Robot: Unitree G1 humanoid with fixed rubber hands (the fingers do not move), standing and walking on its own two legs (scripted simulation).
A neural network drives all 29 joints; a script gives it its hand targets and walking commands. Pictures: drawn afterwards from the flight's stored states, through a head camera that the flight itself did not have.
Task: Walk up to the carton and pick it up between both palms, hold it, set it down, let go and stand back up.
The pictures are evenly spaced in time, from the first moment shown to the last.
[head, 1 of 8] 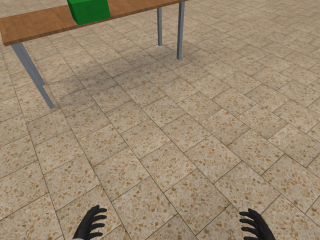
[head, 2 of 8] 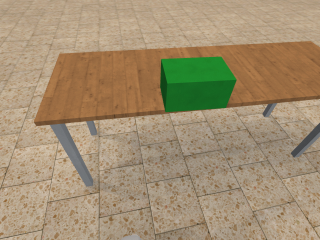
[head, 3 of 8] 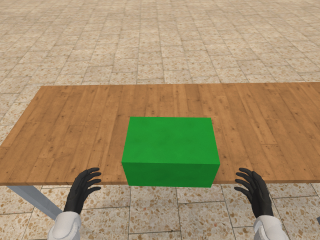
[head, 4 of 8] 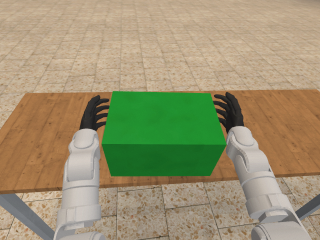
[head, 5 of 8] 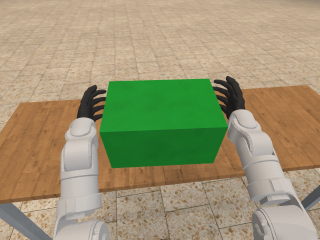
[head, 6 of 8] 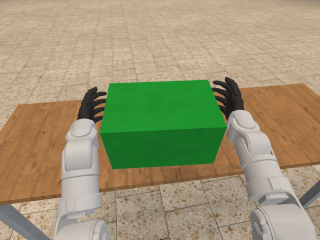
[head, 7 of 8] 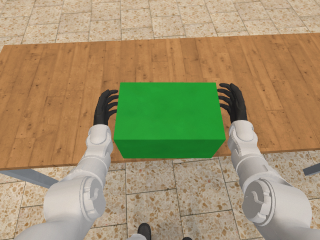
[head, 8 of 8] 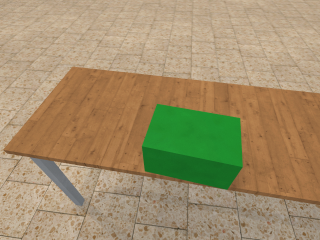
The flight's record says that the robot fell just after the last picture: no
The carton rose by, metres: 0.19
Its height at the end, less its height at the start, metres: +0.00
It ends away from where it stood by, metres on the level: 0.02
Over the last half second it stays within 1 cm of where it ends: yes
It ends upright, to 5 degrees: yes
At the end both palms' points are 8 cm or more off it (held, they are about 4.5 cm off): yes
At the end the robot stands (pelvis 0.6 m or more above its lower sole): yes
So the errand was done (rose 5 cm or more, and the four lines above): yes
